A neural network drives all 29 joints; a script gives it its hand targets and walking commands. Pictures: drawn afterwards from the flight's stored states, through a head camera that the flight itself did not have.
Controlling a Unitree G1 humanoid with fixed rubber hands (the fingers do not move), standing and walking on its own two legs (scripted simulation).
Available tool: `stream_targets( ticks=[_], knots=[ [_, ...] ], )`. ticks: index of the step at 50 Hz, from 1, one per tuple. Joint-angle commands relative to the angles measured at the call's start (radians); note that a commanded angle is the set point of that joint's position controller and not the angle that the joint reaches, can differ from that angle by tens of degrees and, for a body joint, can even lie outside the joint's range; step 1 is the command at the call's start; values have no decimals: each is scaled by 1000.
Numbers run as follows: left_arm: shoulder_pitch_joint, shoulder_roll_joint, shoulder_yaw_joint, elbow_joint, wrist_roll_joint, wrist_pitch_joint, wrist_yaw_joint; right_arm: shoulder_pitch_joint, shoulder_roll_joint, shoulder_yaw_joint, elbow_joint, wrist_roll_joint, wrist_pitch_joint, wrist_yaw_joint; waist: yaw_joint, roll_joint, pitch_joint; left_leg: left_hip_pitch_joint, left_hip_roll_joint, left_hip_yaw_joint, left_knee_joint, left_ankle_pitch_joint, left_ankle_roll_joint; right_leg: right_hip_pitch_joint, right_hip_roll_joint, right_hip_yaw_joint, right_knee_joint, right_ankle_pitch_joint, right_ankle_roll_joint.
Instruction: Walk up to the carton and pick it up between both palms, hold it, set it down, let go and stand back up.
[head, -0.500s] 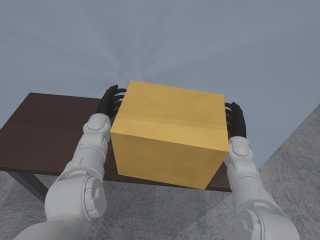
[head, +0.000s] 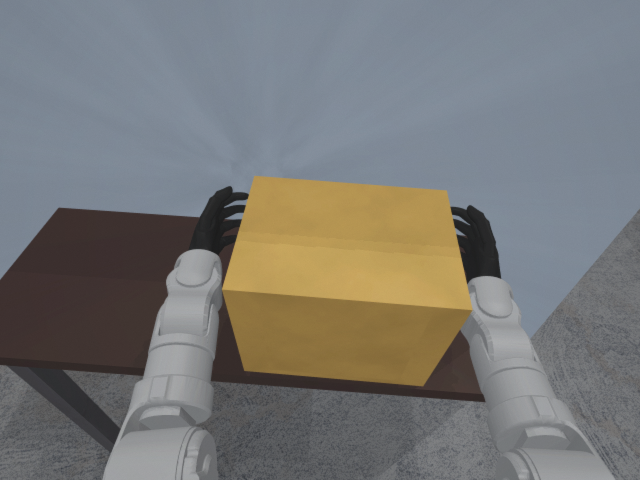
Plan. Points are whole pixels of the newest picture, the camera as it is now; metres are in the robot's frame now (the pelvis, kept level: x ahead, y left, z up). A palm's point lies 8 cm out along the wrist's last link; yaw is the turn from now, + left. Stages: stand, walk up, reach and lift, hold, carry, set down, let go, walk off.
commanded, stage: reach and lift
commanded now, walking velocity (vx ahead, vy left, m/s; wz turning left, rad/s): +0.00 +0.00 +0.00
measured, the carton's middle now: (341, 284) +0.37 +0.00 +0.05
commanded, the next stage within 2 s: hold in 1.68 s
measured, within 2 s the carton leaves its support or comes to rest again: neither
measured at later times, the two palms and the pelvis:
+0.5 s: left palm (192, 245) +0.34 +0.18 +0.15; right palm (493, 271) +0.34 -0.17 +0.13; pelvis -0.03 +0.00 +0.00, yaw +1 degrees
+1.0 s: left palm (200, 244) +0.33 +0.17 +0.16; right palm (512, 261) +0.34 -0.18 +0.15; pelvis -0.02 -0.01 +0.00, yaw +1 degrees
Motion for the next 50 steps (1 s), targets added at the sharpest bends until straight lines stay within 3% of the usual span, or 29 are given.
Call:
stream_targets(
  ticks=[1, 5, 10, 17, 20, 33, 43, 50],
  knots=[
    [-477, -520, -371, -174, -47, 37, -147, -651, 551, 439, -292, 42, -3, 70, -11, 23, -412, 216, -84, 22, 30, 416, -21, 151, 42, -2, 47, 465, 58],
    [-458, -497, -341, -208, -38, 79, -172, -673, 560, 495, -368, 75, 32, 59, -7, -8, -381, 185, -98, 18, 9, 335, 3, 191, 28, 6, 61, 522, 79],
    [-499, -468, -297, -210, -15, 121, -195, -678, 535, 444, -337, 54, 55, 65, -11, -15, -302, 178, -94, 31, -38, 178, 21, 120, 20, -9, 28, 319, 70],
    [-528, -482, -293, -205, -1, 166, -189, -706, 480, 351, -291, 26, 47, 91, -37, 20, -264, 233, -74, 39, -54, 93, 18, 9, 27, -42, -11, 78, 34],
    [-529, -494, -314, -229, -4, 189, -176, -725, 455, 336, -297, 31, 43, 102, -43, 40, -286, 257, -64, 37, -49, 101, 11, -15, 35, -54, -15, 34, 20],
    [-430, -517, -425, -434, -32, 284, -120, -709, 407, 446, -409, 161, 86, 114, -49, 73, -349, 350, -54, 3, 17, 326, -20, -8, 63, -53, 3, 157, 0],
    [-402, -492, -428, -506, -43, 327, -138, -683, 433, 494, -486, 196, 153, 97, -56, 37, -322, 309, -73, 7, 5, 281, -2, 38, 50, -30, 8, 236, 20],
    [-416, -479, -411, -491, -44, 329, -159, -687, 460, 498, -496, 188, 179, 83, -64, 18, -306, 277, -82, 12, -10, 230, 13, 65, 41, -23, 13, 272, 34]
  ],
)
